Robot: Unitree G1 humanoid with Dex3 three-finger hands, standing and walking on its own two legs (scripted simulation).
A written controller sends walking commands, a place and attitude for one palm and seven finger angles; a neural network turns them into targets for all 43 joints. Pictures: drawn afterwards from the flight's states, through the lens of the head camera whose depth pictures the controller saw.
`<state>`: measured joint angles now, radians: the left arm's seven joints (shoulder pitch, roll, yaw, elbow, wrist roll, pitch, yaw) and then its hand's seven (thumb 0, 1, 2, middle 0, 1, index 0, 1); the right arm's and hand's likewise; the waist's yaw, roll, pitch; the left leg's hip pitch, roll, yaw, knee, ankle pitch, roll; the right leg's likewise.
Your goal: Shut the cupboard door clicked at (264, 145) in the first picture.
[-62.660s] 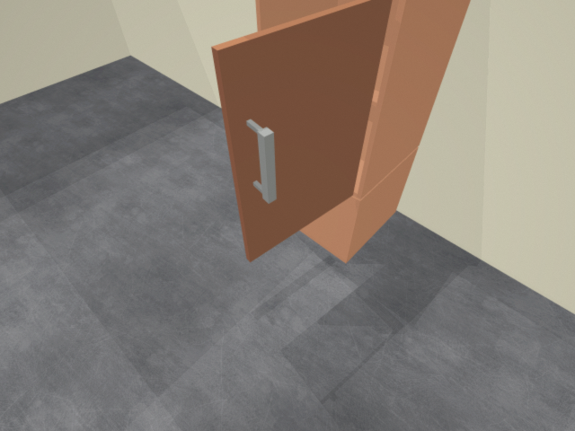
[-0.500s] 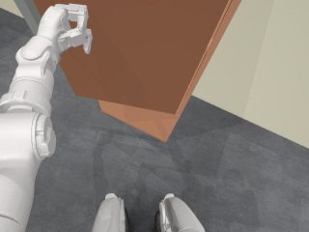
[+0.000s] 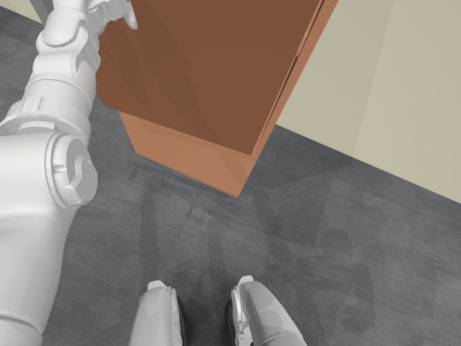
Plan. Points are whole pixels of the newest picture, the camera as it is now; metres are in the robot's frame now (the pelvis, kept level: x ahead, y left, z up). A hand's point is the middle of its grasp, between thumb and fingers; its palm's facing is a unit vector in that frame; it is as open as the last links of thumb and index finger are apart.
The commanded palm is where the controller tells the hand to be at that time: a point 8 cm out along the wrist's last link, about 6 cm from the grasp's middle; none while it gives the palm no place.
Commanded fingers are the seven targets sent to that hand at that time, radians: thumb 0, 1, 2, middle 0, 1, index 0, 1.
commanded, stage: pull the fist back off the door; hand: left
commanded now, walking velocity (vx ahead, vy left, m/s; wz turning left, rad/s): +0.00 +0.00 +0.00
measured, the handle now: out of the picture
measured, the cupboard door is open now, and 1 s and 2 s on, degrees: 6 3 3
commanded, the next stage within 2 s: draw the hand back to the body in 0.76 s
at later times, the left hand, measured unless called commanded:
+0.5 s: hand (135, 26) +0.56 +0.07 +0.13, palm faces +0.04 -1.00 -0.02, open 3.1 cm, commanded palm +0.52 +0.12 +0.14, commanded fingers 0.00 0.90 0.90 -1.30 -1.50 -1.30 -1.50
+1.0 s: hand (131, 50) +0.50 +0.07 +0.15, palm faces +0.03 -1.00 -0.02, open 3.1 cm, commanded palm +0.45 +0.13 +0.15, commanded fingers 0.00 0.90 0.90 -1.30 -1.50 -1.30 -1.50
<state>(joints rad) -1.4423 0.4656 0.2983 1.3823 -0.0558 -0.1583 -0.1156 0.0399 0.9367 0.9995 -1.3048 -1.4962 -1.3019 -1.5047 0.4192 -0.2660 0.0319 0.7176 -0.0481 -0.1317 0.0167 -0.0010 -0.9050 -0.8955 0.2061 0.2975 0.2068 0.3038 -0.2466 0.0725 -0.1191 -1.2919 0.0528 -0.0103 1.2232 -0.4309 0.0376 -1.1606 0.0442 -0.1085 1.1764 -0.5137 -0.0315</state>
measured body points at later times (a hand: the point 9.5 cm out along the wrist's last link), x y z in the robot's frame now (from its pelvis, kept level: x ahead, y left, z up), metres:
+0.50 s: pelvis +0.04 -0.02 +0.05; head +0.16 -0.03 +0.48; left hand +0.55 +0.12 +0.14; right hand -0.01 -0.28 -0.07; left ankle +0.06 +0.10 -0.62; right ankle +0.02 -0.11 -0.62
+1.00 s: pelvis +0.03 -0.03 +0.05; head +0.11 -0.04 +0.50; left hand +0.49 +0.13 +0.15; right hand +0.11 -0.28 -0.08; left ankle +0.06 +0.10 -0.62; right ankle +0.02 -0.11 -0.62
